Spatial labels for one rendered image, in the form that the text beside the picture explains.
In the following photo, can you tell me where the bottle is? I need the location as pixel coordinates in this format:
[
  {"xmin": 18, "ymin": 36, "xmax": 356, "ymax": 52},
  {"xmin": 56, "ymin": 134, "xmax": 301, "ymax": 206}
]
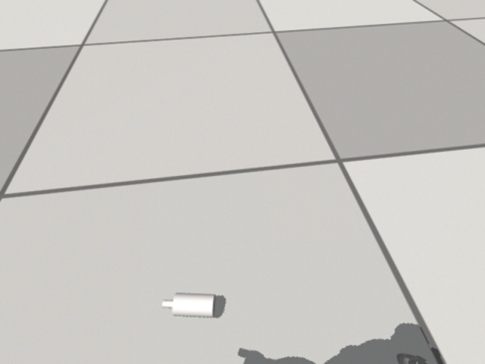
[{"xmin": 162, "ymin": 293, "xmax": 215, "ymax": 318}]

